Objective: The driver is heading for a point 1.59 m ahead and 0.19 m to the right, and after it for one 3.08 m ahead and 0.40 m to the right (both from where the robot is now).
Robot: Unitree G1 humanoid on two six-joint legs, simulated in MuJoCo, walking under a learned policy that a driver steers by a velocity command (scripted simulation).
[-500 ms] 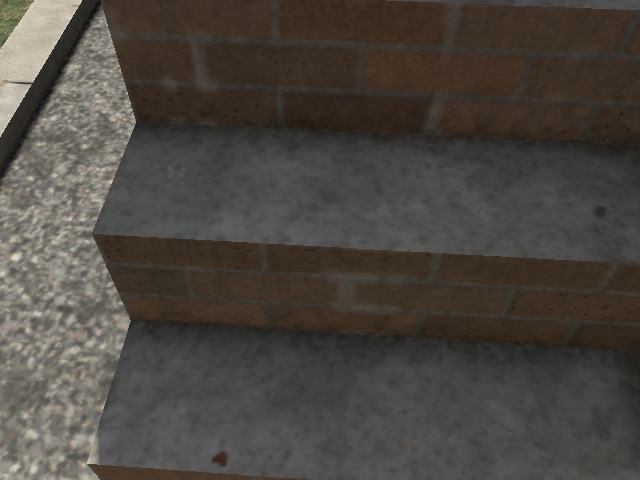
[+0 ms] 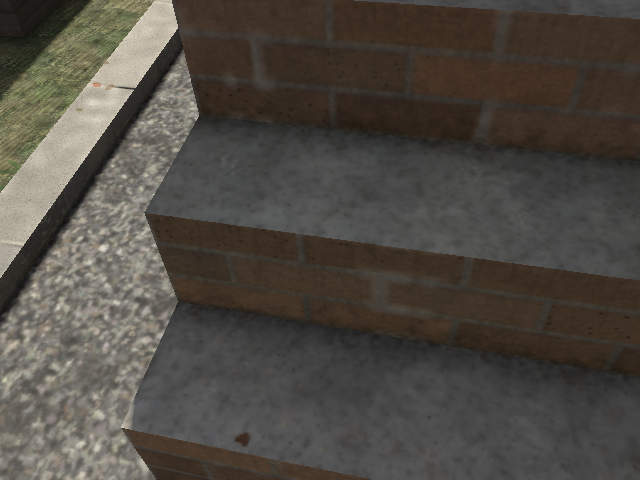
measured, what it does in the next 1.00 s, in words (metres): climbs: left foot, then right foot 0.22 m higher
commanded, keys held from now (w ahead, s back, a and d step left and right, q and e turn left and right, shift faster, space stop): w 0.82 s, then no key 0.18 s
